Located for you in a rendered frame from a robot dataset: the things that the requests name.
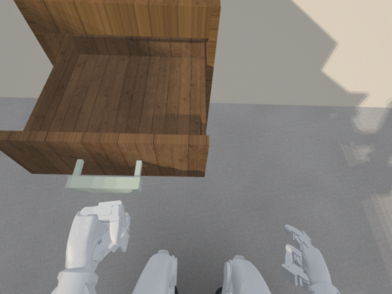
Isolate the robot left thigh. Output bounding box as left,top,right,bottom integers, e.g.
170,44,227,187
132,254,178,294

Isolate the robot thigh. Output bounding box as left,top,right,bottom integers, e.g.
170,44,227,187
224,259,271,294
132,254,178,294

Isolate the robot left forearm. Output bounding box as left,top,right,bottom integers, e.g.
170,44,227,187
51,269,99,294

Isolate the handle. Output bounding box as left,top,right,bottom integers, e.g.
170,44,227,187
65,159,142,194

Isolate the drawer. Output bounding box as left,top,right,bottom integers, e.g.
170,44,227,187
0,34,209,177

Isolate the cabinet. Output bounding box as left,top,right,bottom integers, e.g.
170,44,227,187
14,0,221,126

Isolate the right robot hand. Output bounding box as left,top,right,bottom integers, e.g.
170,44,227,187
282,225,332,292

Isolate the left robot hand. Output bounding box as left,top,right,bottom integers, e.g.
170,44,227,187
65,200,130,272

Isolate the robot right thigh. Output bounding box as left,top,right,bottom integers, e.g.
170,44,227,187
224,259,271,294

